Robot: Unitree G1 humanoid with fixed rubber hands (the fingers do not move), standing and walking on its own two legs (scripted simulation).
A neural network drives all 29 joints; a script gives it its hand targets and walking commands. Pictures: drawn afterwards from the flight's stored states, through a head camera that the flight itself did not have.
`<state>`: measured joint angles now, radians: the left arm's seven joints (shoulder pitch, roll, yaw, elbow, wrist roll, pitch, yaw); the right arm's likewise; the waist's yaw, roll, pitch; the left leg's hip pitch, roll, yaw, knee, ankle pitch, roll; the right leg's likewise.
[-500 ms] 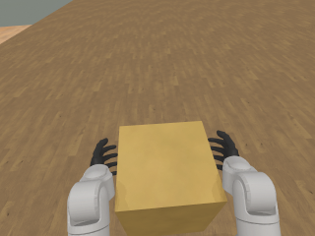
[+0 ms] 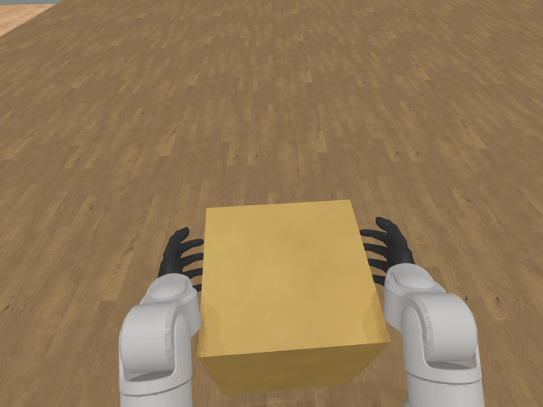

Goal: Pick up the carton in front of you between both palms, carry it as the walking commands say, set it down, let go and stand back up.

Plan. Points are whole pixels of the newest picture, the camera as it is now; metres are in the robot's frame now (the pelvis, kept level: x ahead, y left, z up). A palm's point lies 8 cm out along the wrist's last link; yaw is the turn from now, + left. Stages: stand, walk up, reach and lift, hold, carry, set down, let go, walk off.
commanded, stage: carry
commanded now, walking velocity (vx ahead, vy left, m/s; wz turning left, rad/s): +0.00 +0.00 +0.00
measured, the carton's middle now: (283, 303) +0.29 +0.01 +0.00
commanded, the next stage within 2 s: none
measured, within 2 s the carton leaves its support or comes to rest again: neither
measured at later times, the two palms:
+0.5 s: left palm (198, 178) +0.47 +0.14 +0.12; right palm (364, 172) +0.47 -0.14 +0.11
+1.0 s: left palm (200, 191) +0.50 +0.15 +0.06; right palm (352, 184) +0.51 -0.14 +0.05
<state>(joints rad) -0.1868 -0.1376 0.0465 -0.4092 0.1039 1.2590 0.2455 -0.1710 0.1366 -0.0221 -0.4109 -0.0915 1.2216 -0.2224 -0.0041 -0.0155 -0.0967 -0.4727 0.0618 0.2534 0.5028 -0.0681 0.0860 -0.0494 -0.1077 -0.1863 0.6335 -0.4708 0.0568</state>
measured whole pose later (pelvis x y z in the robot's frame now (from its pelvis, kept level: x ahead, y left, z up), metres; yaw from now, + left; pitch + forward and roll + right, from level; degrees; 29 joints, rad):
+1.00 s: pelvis +0.21 +0.00 +0.01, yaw +2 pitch +4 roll -1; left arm -0.23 -0.15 0.14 0.13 0.26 0.82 0.06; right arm -0.22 0.14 -0.16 0.15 -0.25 0.79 -0.03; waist 0.00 0.01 -0.12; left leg -0.15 0.07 0.21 0.50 -0.39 -0.02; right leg -0.28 -0.07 -0.18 0.53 -0.29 0.01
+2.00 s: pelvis +0.13 -0.01 +0.01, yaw +2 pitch +1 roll +0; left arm -0.27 -0.15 0.19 0.21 0.27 0.73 0.04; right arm -0.24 0.15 -0.18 0.22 -0.25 0.73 -0.03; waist 0.00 0.00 -0.10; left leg -0.22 0.07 0.22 0.51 -0.31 0.01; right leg -0.34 -0.08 -0.18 0.50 -0.18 -0.02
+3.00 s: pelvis +0.11 -0.02 +0.02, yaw +12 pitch -9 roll +0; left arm -0.33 -0.17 0.29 0.32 0.31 0.69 -0.01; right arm -0.32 0.17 -0.26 0.30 -0.32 0.73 0.01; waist -0.01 0.02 0.03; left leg -0.06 -0.02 -0.03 0.42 -0.22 0.01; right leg -0.11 0.00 0.02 0.40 -0.15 0.00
